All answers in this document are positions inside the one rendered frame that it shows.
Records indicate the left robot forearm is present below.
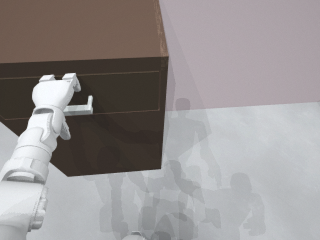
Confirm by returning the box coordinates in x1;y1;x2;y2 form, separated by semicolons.
0;105;64;185

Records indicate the robot left hand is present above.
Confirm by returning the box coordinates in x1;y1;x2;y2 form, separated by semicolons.
32;73;81;140

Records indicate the handle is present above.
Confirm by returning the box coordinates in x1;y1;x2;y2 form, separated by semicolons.
63;95;93;116

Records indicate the robot left shin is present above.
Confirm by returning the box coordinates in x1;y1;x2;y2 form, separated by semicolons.
131;231;142;236

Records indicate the left robot upper arm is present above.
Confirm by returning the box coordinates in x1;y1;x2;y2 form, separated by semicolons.
0;180;49;240

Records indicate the cabinet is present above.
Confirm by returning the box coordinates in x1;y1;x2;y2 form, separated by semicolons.
0;0;169;177

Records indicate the drawer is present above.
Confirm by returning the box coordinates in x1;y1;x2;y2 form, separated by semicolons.
0;70;159;119

